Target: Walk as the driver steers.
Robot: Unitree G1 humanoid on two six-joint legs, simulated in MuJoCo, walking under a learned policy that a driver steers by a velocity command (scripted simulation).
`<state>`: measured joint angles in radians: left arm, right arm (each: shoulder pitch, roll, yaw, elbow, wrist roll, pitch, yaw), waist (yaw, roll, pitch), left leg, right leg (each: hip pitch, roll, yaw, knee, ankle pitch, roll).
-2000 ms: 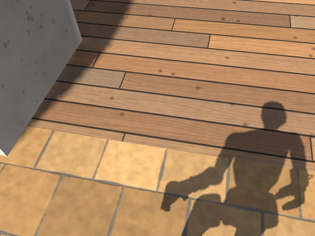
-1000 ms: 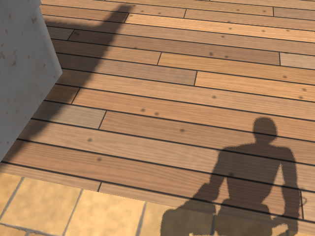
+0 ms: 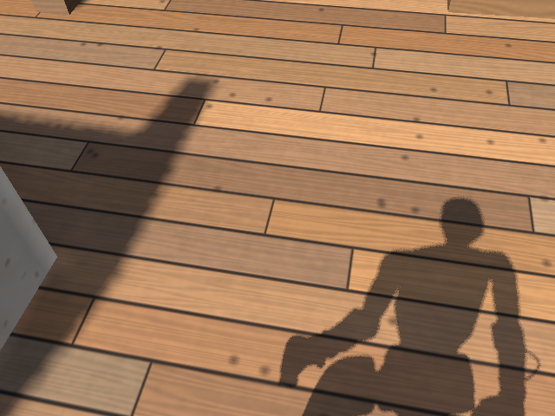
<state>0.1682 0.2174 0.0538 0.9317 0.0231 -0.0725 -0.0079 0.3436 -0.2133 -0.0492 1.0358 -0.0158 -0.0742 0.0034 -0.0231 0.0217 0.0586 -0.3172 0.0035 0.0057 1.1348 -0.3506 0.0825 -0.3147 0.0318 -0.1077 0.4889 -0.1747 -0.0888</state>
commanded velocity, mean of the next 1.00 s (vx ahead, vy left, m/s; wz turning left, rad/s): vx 0.50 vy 0.00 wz -0.30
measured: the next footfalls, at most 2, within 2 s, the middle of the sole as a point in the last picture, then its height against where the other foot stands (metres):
left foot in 0.42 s outside the picture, level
right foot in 0.98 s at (346, 353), level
